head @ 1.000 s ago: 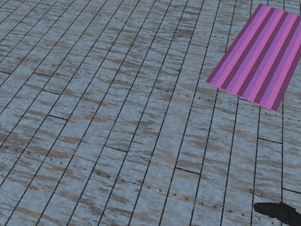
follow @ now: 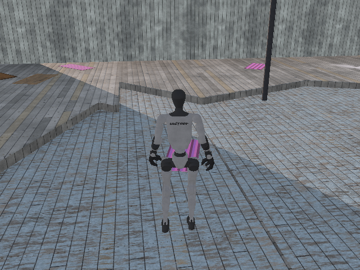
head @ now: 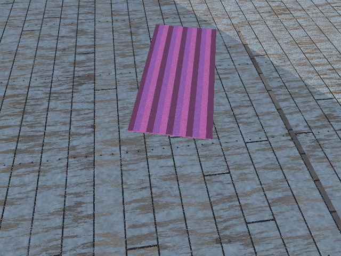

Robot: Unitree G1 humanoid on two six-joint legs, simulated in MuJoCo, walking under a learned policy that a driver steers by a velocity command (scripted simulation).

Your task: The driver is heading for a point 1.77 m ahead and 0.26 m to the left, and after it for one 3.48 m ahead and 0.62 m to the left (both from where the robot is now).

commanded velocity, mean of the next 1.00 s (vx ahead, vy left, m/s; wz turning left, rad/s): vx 0.00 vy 0.00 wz -0.02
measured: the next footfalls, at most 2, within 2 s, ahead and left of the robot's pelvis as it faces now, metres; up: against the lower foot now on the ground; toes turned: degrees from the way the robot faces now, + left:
left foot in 1.78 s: +0.24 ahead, +0.12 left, +0.00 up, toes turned +4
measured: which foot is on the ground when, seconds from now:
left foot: down 0.00-1.00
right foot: down 0.00-1.00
